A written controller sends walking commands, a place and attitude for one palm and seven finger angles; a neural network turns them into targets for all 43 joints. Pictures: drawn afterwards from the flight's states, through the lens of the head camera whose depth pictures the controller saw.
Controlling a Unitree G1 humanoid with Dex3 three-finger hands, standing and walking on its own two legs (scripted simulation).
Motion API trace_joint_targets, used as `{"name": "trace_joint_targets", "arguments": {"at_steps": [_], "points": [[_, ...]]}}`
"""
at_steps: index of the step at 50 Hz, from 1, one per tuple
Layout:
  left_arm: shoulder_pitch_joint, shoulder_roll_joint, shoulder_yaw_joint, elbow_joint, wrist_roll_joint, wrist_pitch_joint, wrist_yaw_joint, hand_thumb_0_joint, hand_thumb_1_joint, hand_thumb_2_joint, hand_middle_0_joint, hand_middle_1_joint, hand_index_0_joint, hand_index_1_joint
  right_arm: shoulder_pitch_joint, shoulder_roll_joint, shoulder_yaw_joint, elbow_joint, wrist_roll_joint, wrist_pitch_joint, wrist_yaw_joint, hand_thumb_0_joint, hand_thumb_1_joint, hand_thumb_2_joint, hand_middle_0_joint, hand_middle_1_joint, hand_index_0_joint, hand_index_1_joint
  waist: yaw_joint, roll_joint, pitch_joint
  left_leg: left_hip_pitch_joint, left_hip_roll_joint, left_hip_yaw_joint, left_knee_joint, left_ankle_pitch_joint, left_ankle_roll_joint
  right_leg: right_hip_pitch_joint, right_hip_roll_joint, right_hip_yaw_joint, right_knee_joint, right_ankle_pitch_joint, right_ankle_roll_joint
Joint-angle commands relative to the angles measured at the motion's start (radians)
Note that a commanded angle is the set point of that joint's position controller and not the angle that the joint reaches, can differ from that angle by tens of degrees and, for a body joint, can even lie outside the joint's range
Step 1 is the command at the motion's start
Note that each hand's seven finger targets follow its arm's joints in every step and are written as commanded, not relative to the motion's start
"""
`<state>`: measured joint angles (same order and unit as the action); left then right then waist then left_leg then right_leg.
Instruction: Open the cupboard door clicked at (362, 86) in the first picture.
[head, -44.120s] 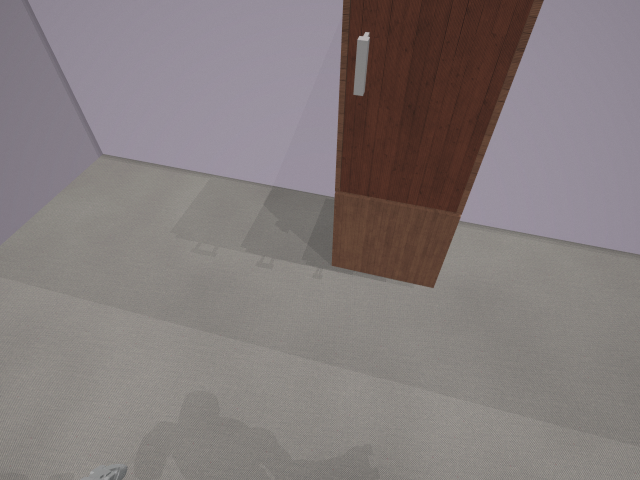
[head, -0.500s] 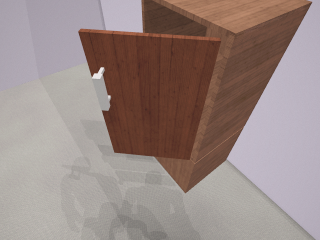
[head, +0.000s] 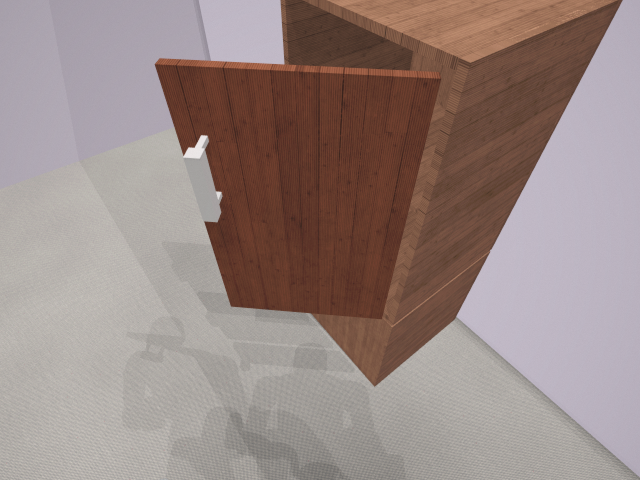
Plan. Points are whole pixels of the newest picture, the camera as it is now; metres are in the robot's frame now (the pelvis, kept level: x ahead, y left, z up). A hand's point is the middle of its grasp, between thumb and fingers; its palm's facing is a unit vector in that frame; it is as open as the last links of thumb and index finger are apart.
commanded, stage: raise the hand with hooked fingers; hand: left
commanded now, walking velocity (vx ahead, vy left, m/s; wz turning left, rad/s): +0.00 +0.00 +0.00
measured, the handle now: (207, 179) +0.51 +0.22 +0.08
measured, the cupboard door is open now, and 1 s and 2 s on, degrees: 47 47 47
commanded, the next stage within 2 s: none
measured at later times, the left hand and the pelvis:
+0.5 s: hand (140, 451) +0.15 +0.22 -0.02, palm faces +0.08 -1.00 -0.05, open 9.6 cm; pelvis -0.03 +0.01 -0.07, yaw +4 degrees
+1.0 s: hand (109, 371) +0.22 +0.27 +0.04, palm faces +0.03 -1.00 -0.09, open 12.5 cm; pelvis -0.01 +0.02 -0.04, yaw +3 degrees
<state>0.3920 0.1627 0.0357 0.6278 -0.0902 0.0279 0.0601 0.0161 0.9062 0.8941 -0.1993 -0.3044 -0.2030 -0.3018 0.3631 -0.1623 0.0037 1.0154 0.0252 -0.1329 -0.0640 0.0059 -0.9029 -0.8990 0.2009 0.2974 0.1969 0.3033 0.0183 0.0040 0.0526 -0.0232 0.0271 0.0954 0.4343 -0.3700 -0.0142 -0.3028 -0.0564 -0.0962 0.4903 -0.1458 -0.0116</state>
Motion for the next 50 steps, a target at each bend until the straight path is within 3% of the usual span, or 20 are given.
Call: {"name": "trace_joint_targets", "arguments": {"at_steps": [1,2,3,4,5,8,10,14,18,19,20,22,25,29,31,32,34,38,42,50], "points": [[-0.154,0.087,0.066,-0.576,-0.087,-0.150,0.029,0.000,0.783,0.850,-0.208,-0.375,-0.208,-0.375,-0.171,-0.207,-0.055,-0.308,0.017,-0.216,-0.021,0.000,-0.900,-0.900,0.200,0.300,0.200,0.300,-0.068,-0.137,0.041,-0.374,-0.009,-0.108,-0.046,0.172,0.005,0.043,0.011,0.021,-0.055,-0.101,0.003],[-0.119,0.120,0.112,-0.570,-0.091,-0.217,-0.006,0.000,0.760,0.840,-0.210,-0.390,-0.210,-0.390,-0.146,-0.219,-0.069,-0.340,0.002,-0.234,-0.012,0.000,-0.900,-0.900,0.200,0.300,0.200,0.300,-0.064,-0.223,-0.008,-0.401,-0.019,-0.100,0.003,0.110,0.022,0.006,0.005,0.027,-0.045,-0.195,0.010],[0.010,0.097,0.140,-0.504,-0.101,-0.276,-0.048,0.000,0.737,0.830,-0.212,-0.405,-0.212,-0.405,-0.159,-0.213,-0.077,-0.376,-0.006,-0.245,-0.001,0.000,-0.900,-0.900,0.200,0.300,0.200,0.300,-0.028,-0.261,-0.014,-0.460,-0.022,-0.095,0.043,0.074,0.022,-0.024,0.006,0.027,-0.011,-0.259,0.009],[0.116,0.106,0.178,-0.469,-0.110,-0.342,-0.098,0.000,0.713,0.820,-0.213,-0.420,-0.213,-0.420,-0.167,-0.211,-0.080,-0.418,-0.003,-0.256,0.018,0.000,-0.900,-0.900,0.200,0.300,0.200,0.300,0.014,-0.140,-0.048,-0.484,-0.038,-0.073,0.076,0.069,0.006,-0.015,-0.001,0.038,0.035,-0.269,-0.004],[0.157,0.065,0.151,-0.485,-0.122,-0.419,-0.156,0.000,0.690,0.810,-0.215,-0.435,-0.215,-0.435,-0.172,-0.200,-0.074,-0.457,-0.009,-0.260,0.038,0.000,-0.900,-0.900,0.200,0.300,0.200,0.300,0.026,-0.100,-0.108,-0.511,-0.050,-0.058,0.117,0.074,-0.004,-0.022,0.002,0.039,0.092,-0.252,-0.008],[0.179,0.074,0.179,-0.438,-0.174,-0.633,-0.344,0.000,0.620,0.780,-0.220,-0.480,-0.220,-0.480,-0.217,-0.223,-0.092,-0.536,-0.003,-0.237,0.081,0.000,-0.900,-0.900,0.200,0.300,0.200,0.300,0.014,-0.182,-0.120,-0.696,-0.056,-0.051,0.284,-0.002,-0.009,-0.125,-0.009,0.099,0.193,-0.293,-0.019],[0.161,0.146,0.239,-0.422,-0.205,-0.683,-0.468,0.000,0.573,0.760,-0.223,-0.510,-0.223,-0.510,-0.221,-0.249,-0.100,-0.602,0.017,-0.220,0.091,0.000,-0.900,-0.900,0.200,0.300,0.200,0.300,0.023,-0.153,-0.168,-0.750,-0.068,-0.047,0.360,-0.032,0.004,-0.147,-0.025,0.157,0.226,-0.322,-0.031],[-0.040,0.205,0.286,-0.632,-0.292,-0.569,-0.502,0.000,0.480,0.720,-0.230,-0.570,-0.230,-0.570,-0.219,-0.255,-0.089,-0.705,0.035,-0.186,0.054,0.000,-0.900,-0.900,0.200,0.300,0.200,0.300,0.005,-0.068,-0.268,-0.778,-0.083,-0.040,0.409,-0.071,0.020,-0.171,-0.025,0.195,0.240,-0.411,-0.011],[-0.148,0.215,0.263,-0.863,-0.236,-0.587,-0.414,0.000,0.387,0.680,-0.237,-0.630,-0.237,-0.630,-0.139,-0.223,-0.078,-0.692,0.012,-0.188,0.032,0.000,-0.900,-0.900,0.200,0.300,0.200,0.300,-0.025,0.035,-0.358,-0.706,-0.054,-0.077,0.431,0.058,0.025,-0.154,0.004,0.136,0.315,-0.206,-0.008],[-0.230,0.235,0.248,-0.931,-0.229,-0.598,-0.406,0.000,0.363,0.670,-0.238,-0.645,-0.238,-0.645,-0.130,-0.233,-0.065,-0.685,0.000,-0.190,0.029,0.000,-0.900,-0.900,0.200,0.300,0.200,0.300,-0.046,0.057,-0.354,-0.692,-0.044,-0.096,0.441,0.078,0.024,-0.182,0.018,0.113,0.357,-0.160,-0.014],[-0.211,0.227,0.231,-0.944,-0.205,-0.600,-0.403,0.000,0.340,0.660,-0.240,-0.660,-0.240,-0.660,-0.121,-0.229,-0.063,-0.669,0.000,-0.192,0.027,0.000,-0.900,-0.900,0.200,0.300,0.200,0.300,-0.040,0.114,-0.374,-0.662,-0.040,-0.097,0.428,0.113,0.021,-0.183,0.022,0.092,0.374,-0.113,-0.019],[-0.195,0.199,0.189,-0.912,-0.194,-0.580,-0.406,0.000,0.293,0.640,-0.243,-0.690,-0.243,-0.690,-0.127,-0.230,-0.054,-0.646,0.001,-0.203,0.026,0.000,-0.900,-0.900,0.200,0.300,0.200,0.300,-0.058,0.134,-0.338,-0.655,-0.037,-0.110,0.421,0.130,0.019,-0.214,0.025,0.053,0.382,-0.084,-0.012],[-0.200,0.246,0.233,-0.817,-0.201,-0.499,-0.444,0.000,0.223,0.610,-0.248,-0.735,-0.248,-0.735,-0.131,-0.245,-0.045,-0.629,0.008,-0.204,0.014,0.000,-0.900,-0.900,0.200,0.300,0.200,0.300,-0.056,0.065,-0.325,-0.673,-0.031,-0.128,0.394,0.114,0.016,-0.192,0.034,0.031,0.368,-0.107,-0.009],[-0.126,0.299,0.322,-0.751,-0.245,-0.369,-0.469,0.000,0.130,0.570,-0.255,-0.795,-0.255,-0.795,-0.171,-0.239,-0.030,-0.644,0.013,-0.205,0.008,0.000,-0.900,-0.900,0.200,0.300,0.200,0.300,-0.001,0.061,-0.332,-0.677,-0.035,-0.133,0.341,0.137,0.008,-0.100,0.030,0.022,0.339,-0.103,-0.015],[-0.125,0.298,0.340,-0.773,-0.258,-0.341,-0.463,0.000,0.083,0.550,-0.258,-0.825,-0.258,-0.825,-0.172,-0.233,-0.026,-0.649,0.009,-0.204,0.010,0.000,-0.900,-0.900,0.200,0.300,0.200,0.300,0.006,0.023,-0.358,-0.667,-0.034,-0.132,0.320,0.164,0.007,-0.077,0.024,0.014,0.328,-0.080,-0.006],[-0.120,0.288,0.342,-0.769,-0.264,-0.335,-0.455,0.000,0.060,0.540,-0.260,-0.840,-0.260,-0.840,-0.170,-0.229,-0.024,-0.647,0.009,-0.206,0.010,0.000,-0.900,-0.900,0.200,0.300,0.200,0.300,0.005,-0.006,-0.339,-0.667,-0.031,-0.138,0.308,0.167,0.004,-0.080,0.026,0.007,0.323,-0.083,-0.005],[-0.154,0.302,0.360,-0.792,-0.277,-0.338,-0.445,0.000,0.013,0.520,-0.263,-0.870,-0.263,-0.870,-0.171,-0.232,-0.017,-0.652,0.001,-0.215,0.012,0.000,-0.900,-0.900,0.200,0.300,0.200,0.300,0.015,0.023,-0.313,-0.654,-0.033,-0.139,0.296,0.187,-0.004,-0.078,0.032,0.003,0.325,-0.072,-0.013],[-0.139,0.284,0.348,-0.785,-0.264,-0.354,-0.433,0.000,-0.080,0.480,-0.270,-0.930,-0.270,-0.930,-0.135,-0.241,-0.024,-0.635,0.000,-0.230,0.018,0.000,-0.900,-0.900,0.200,0.300,0.200,0.300,-0.003,-0.010,-0.308,-0.617,-0.026,-0.137,0.280,0.219,-0.008,-0.092,0.027,-0.007,0.306,-0.046,-0.003],[-0.206,0.322,0.353,-0.803,-0.249,-0.346,-0.443,0.000,-0.173,0.440,-0.277,-0.990,-0.277,-0.990,-0.114,-0.255,-0.025,-0.625,0.003,-0.233,0.011,0.000,-0.900,-0.900,0.200,0.300,0.200,0.300,-0.007,0.060,-0.319,-0.559,-0.023,-0.135,0.265,0.263,-0.011,-0.076,0.025,-0.005,0.290,-0.016,-0.004],[-0.355,0.381,0.401,-0.756,-0.263,-0.317,-0.468,0.000,-0.360,0.360,-0.290,-1.110,-0.290,-1.110,-0.105,-0.260,-0.020,-0.595,0.009,-0.213,-0.010,0.000,-0.900,-0.900,0.200,0.300,0.200,0.300,-0.015,0.070,-0.292,-0.473,-0.020,-0.128,0.225,0.348,-0.007,0.002,0.035,-0.002,0.233,0.085,-0.007]]}}
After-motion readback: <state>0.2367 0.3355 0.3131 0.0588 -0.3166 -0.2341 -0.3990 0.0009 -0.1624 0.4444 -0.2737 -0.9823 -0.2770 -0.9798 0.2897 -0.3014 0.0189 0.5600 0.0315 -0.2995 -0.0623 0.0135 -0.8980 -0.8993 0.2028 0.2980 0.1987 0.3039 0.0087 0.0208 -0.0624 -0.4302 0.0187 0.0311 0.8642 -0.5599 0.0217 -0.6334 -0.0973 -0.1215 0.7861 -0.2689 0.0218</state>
